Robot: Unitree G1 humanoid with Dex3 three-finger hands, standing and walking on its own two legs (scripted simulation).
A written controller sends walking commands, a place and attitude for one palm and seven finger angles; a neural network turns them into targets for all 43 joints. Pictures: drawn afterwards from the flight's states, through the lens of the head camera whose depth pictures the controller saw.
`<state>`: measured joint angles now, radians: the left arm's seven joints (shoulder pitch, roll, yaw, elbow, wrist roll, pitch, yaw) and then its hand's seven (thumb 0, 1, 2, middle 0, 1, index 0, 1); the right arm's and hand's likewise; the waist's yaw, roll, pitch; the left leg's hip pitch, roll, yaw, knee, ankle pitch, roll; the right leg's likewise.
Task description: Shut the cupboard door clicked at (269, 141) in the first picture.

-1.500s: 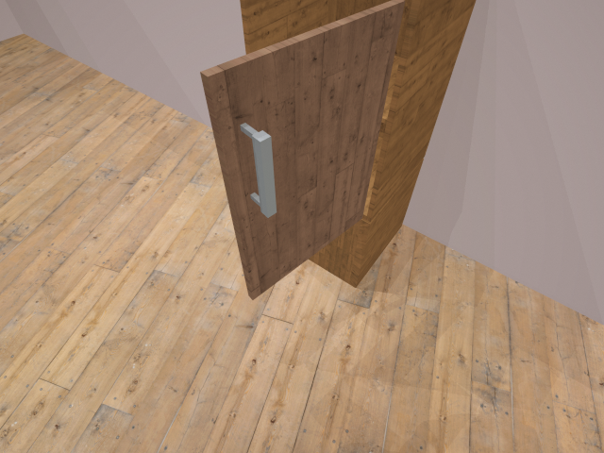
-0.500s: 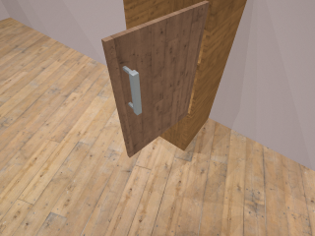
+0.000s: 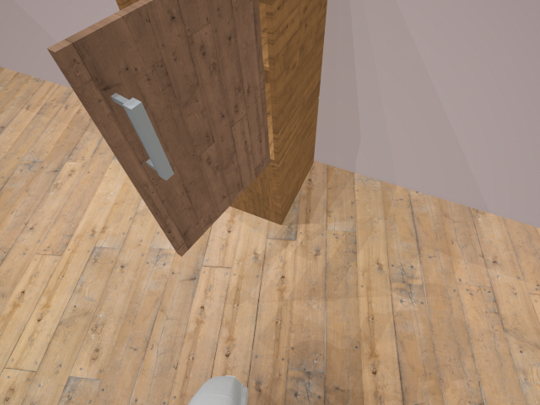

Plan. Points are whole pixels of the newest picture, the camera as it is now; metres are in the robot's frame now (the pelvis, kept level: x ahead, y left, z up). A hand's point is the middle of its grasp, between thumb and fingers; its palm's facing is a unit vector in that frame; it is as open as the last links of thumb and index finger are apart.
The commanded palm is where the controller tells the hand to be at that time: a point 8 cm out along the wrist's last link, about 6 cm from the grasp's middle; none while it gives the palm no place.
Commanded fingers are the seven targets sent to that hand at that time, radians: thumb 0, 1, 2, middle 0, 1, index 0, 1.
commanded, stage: walk to a spot facing it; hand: left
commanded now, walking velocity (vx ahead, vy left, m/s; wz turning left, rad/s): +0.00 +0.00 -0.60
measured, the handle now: (144, 139) +0.50 +0.26 +0.08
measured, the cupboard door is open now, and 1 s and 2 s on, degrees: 79 79 79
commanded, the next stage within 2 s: none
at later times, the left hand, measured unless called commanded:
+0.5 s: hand out of the picture +0.10 +0.24 -0.17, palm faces -0.18 -0.95 -0.24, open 7.4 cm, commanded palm none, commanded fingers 0.00 0.90 0.90 -0.20 -0.30 -0.20 -0.30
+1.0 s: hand (216, 363) +0.20 +0.13 -0.17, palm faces -0.57 -0.80 -0.21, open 7.4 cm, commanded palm none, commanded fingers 0.00 0.90 0.90 -0.20 -0.30 -0.20 -0.30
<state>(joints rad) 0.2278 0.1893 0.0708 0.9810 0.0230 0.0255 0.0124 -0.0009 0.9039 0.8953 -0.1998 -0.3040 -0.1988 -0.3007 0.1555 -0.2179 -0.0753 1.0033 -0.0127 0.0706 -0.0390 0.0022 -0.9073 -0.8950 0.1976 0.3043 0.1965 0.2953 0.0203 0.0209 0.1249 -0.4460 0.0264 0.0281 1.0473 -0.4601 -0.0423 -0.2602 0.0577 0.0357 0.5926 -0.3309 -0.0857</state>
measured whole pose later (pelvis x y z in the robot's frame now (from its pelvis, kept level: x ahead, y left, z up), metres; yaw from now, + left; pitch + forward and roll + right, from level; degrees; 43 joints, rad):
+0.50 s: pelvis +0.00 +0.04 +0.00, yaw -16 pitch +1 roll +0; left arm 0.21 0.26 0.10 0.93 0.03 0.06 -0.01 0.00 0.90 0.90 -0.20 -0.30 -0.20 -0.30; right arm 0.11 -0.18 -0.03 0.86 -0.02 0.01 -0.05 0.00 -0.91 -0.90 0.20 0.30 0.20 0.30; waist 0.05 -0.05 0.10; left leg -0.27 0.03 -0.01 0.54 -0.30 -0.02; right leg -0.49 0.07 0.08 1.02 -0.48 0.04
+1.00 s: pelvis +0.00 +0.02 -0.01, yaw -35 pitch +2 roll -1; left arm 0.14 0.22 0.06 0.90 0.02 0.06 -0.01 0.00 0.90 0.90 -0.20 -0.30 -0.20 -0.30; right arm 0.24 -0.25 -0.05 0.89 -0.02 0.01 -0.03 0.00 -0.91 -0.90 0.19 0.30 0.19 0.29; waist -0.03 -0.01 0.08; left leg -0.32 0.05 0.05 0.59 -0.36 -0.02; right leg -0.41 0.05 0.09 0.68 -0.38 0.00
